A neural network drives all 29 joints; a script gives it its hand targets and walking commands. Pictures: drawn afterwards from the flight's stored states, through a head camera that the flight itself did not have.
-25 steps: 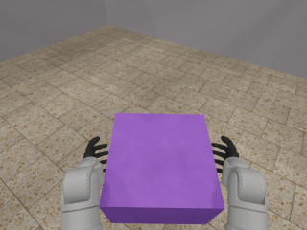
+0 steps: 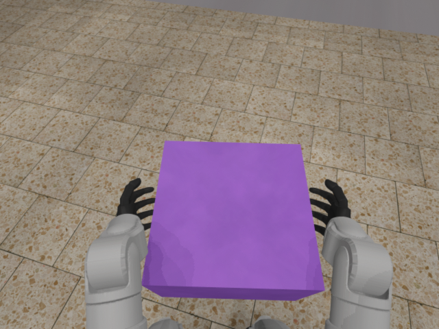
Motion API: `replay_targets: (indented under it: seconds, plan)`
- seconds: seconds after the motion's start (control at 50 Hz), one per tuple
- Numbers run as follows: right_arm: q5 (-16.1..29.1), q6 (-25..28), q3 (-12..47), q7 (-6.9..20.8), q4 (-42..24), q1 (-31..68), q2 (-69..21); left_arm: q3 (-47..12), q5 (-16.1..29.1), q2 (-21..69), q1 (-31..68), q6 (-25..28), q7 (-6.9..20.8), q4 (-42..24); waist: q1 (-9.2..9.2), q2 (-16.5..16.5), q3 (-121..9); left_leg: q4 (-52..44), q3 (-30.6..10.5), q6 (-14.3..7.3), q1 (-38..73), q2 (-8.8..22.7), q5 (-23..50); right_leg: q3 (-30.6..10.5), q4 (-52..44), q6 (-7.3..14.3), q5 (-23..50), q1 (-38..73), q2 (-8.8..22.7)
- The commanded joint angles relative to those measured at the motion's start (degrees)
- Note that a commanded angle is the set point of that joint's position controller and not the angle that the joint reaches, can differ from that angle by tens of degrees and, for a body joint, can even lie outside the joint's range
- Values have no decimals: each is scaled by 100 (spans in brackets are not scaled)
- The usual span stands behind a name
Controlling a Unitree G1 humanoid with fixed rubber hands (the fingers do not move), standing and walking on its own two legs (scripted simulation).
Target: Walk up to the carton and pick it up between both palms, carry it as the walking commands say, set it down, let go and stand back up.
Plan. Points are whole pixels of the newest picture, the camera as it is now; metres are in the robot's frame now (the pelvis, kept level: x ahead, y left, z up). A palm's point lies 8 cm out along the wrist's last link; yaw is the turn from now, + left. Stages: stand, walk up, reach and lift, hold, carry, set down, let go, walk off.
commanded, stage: carry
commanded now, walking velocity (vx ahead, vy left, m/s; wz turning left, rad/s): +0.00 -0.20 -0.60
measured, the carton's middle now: (230, 221) +0.32 -0.02 -0.02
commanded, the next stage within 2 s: none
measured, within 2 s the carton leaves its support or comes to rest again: neither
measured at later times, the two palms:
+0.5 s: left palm (243, 234) +0.25 -0.03 +0.08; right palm out of the picture +0.16 -0.36 +0.07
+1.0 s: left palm (254, 268) +0.20 -0.04 +0.11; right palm out of the picture +0.12 -0.37 +0.11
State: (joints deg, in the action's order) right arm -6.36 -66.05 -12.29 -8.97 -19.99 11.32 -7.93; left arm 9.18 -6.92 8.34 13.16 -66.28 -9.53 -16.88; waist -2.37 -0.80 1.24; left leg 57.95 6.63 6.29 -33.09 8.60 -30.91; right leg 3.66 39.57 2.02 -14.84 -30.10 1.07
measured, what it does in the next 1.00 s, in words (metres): steps to the right: left foot, then right foot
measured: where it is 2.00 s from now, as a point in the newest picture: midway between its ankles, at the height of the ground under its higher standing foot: outside the picture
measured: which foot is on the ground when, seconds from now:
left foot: up 0.00-0.06, down 0.08-0.36, up 0.38-0.64, down 0.66-1.00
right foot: down 0.00-0.10, up 0.12-0.32, down 0.34-1.00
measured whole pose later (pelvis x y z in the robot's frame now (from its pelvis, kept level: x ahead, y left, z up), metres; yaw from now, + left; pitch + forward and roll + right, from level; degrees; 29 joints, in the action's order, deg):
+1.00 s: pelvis -0.10 -0.14 +0.02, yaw -13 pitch +2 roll +0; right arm -9.1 -67.5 -11.6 -7.6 -12.5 11.5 -7.8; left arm 10.3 -7.7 7.8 13.0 -69.1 -10.0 -11.5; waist 0.3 0.0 -7.6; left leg 30.2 6.0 -0.4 -18.0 2.4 -14.5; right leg 10.6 24.1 4.9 -5.1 -22.1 -0.3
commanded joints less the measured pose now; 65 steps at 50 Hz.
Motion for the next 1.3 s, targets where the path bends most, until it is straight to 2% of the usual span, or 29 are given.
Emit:
replay_targets:
  seconds: [0.0, 0.04, 0.06, 0.08, 0.1, 0.12, 0.16, 0.2, 0.22, 0.28, 0.3, 0.32, 0.34, 0.36, 0.38, 0.42, 0.46, 0.54, 0.58, 0.62, 0.64, 0.66, 0.68, 0.72, 0.76, 0.84, 0.88, 1.04, 1.28]
  plan:
    - [2808, -91, 4844, 2160, -482, 2967, -5304, -4149, 2399, 5068, 2570, 65, 2048, -853, 222, 1155, -2822, -537, 75, -103, 132, -266, 358, -1215, -661, 834, 3437, 2477, 1125]
    - [2821, -113, 4821, 2186, -468, 2810, -5260, -4215, 2339, 5014, 2509, 47, 1999, -943, 159, 994, -2774, -1839, 163, -318, 996, -400, 836, -1246, -691, 787, 3218, 1961, 1079]
    - [2779, -126, 4785, 2206, -403, 2713, -5255, -4243, 2316, 5003, 2429, 25, 1974, -930, 94, 712, -2788, -2927, 103, -482, 2014, -203, 1630, -1041, -412, 583, 3006, 1281, 939]
    - [2729, -132, 4755, 2228, -342, 2580, -5231, -4296, 2317, 4982, 2410, 5, 1961, -985, 87, -230, -2835, -3533, -1149, -725, 3135, 969, 2305, -736, 506, 246, 1822, 217, 438]
    - [2604, -89, 4589, 2241, -9, 2390, -5158, -4413, 2361, 5009, 2669, -40, 1976, -1083, 143, -2408, -2422, -3734, -2705, -1703, 3416, 2836, 4312, 128, 1518, -109, -1656, -1292, -241]
    - [2632, -121, 4618, 2219, -29, 2377, -5273, -4482, 2438, 4999, 2915, -32, 1989, -1081, 181, -1791, -2286, -3489, -2400, -1914, 3511, 2788, 5093, -359, 2437, -69, -1775, -1317, 193]
    - [2550, -107, 4652, 2177, -190, 2422, -5332, -4620, 2656, 5053, 2925, -84, 2092, -1108, 197, -958, -2207, -3216, -1219, -1316, 3279, 2185, 4940, -566, 2202, -59, -1183, -1019, 467]
    - [2463, -110, 4551, 2125, -217, 2576, -5258, -4654, 2771, 5016, 2949, -112, 2146, -961, 220, -1097, -2083, -3016, -216, -905, 2850, 1687, 4864, -145, 1404, -206, -942, -455, 365]
    - [2427, -106, 4534, 2109, -193, 2570, -5239, -4674, 2800, 5005, 2953, -123, 2156, -900, 194, -1188, -2063, -2990, 71, -805, 2641, 1540, 4773, 170, 921, -242, -946, -115, 203]
    - [2230, -133, 4445, 2074, -39, 2254, -5090, -4584, 2768, 4996, 2709, -189, 2177, -579, 125, -1407, -2100, -2735, 215, -671, 2603, 1453, 4118, 689, -300, -302, -642, 428, -90]
    - [2153, -150, 4441, 2069, 22, 2170, -5044, -4536, 2752, 5002, 2551, -209, 2188, -424, 180, -1081, -2176, -2349, 339, -502, 2396, 1309, 3759, 609, -986, -288, -138, 929, -87]
    - [2109, -159, 4470, 2075, 37, 2158, -5021, -4477, 2734, 5008, 2435, -224, 2206, -346, 262, -437, -2239, -1777, 491, -297, 1915, 1086, 3044, 282, -1548, -283, 297, 1574, 227]
    - [2093, -156, 4506, 2078, 54, 2213, -4963, -4451, 2731, 5002, 2437, -227, 2218, -292, 305, 661, -2257, -1143, 479, -58, 988, 747, 1344, -799, -1577, -174, 2295, 2150, 1246]
    - [2114, -210, 4584, 2101, -7, 2442, -5105, -4275, 2592, 4945, 2364, -214, 2244, -101, 315, 2366, -2331, -443, 509, 140, -224, -111, -991, -2193, -1482, 476, 4354, 2607, 2209]
    - [2214, -179, 4653, 2116, 4, 2591, -5229, -4334, 2610, 5116, 2571, -172, 2259, -250, 236, 1942, -2434, 188, -71, 56, -103, -68, -1211, -1851, -1196, 651, 4816, 2626, 1949]
    - [2426, -152, 4738, 2166, -37, 2737, -5286, -4183, 2481, 5197, 2490, -128, 2231, -249, 244, 1164, -2583, 421, -261, -78, -105, -131, -526, -1075, -1069, 623, 4035, 2589, 1633]
    - [2590, -143, 4854, 2205, -161, 3002, -5307, -4104, 2411, 5232, 2577, -65, 2189, -279, 280, 1042, -2553, 329, -245, -164, -58, -205, 43, -820, -1248, 618, 2745, 2376, 1464]
    - [2693, -183, 4877, 2247, -180, 3124, -5209, -4071, 2289, 5154, 2555, -20, 2114, -345, 311, 953, -2519, -564, -257, -377, 401, -412, 168, -1115, -1756, 773, 1289, 2123, 1629]
    - [2657, -224, 4851, 2273, -81, 2999, -5230, -4134, 2248, 5169, 2508, -44, 2093, -359, 310, 928, -2525, -1486, -190, -550, 946, -553, 296, -1158, -1950, 706, 809, 1953, 1616]
    - [2604, -259, 4832, 2297, 82, 2845, -5296, -4207, 2249, 5186, 2514, -80, 2086, -349, 233, 760, -2496, -3013, -30, -714, 1777, -652, 1137, -986, -1977, 493, 345, 1733, 1406]
    - [2583, -269, 4835, 2313, 131, 2860, -5316, -4212, 2249, 5160, 2502, -96, 2091, -322, 244, 604, -2520, -3402, -221, -808, 2304, -435, 1428, -863, -1894, 289, 168, 1503, 1221]
    - [2492, -246, 4753, 2334, 202, 2781, -5296, -4264, 2283, 5190, 2588, -114, 2114, -368, 262, -56, -2452, -3564, -1022, -988, 2396, 168, 1180, -548, -1718, -13, -9, 1161, 856]
    - [2447, -219, 4626, 2343, 311, 2699, -5320, -4417, 2395, 5269, 2868, -128, 2136, -534, 258, -634, -2152, -4035, -1409, -1133, 1783, 544, 640, -179, -1463, -89, 83, 1356, 541]
    - [2465, -238, 4566, 2346, 391, 2785, -5420, -4514, 2576, 5286, 3188, -165, 2185, -597, 272, -526, -1812, -4187, -1092, -973, 1199, 434, 306, -177, -1448, 47, 293, 1788, 486]
    - [2406, -239, 4475, 2315, 468, 2829, -5371, -4576, 2704, 5272, 3284, -227, 2249, -403, 245, -398, -1765, -3985, -803, -821, 1121, 233, 435, -267, -1550, 87, 310, 1854, 578]
    - [2246, -258, 4404, 2262, 682, 2830, -5279, -4374, 2676, 5188, 3174, -311, 2337, 157, 199, 278, -1797, -3214, -477, -765, 1548, -230, 860, -812, -2399, -35, -513, 1400, 922]
    - [2253, -265, 4439, 2259, 687, 2933, -5307, -4299, 2646, 5232, 3171, -312, 2346, 302, 197, 405, -1814, -3077, -397, -772, 1626, -343, 949, -820, -2618, -86, -794, 1315, 976]
    - [2492, -261, 4625, 2310, 529, 3259, -5406, -4151, 2511, 5319, 3214, -226, 2249, 221, 220, 366, -2001, -3194, -484, -811, 1471, -389, 956, -552, -2494, -75, -788, 1533, 952]
    - [2480, -209, 4647, 2260, 423, 3030, -5320, -4275, 2545, 5258, 3118, -161, 2206, -110, 211, 151, -2175, -3409, -702, -895, 1468, -216, 1205, -475, -1958, 96, -21, 1672, 906]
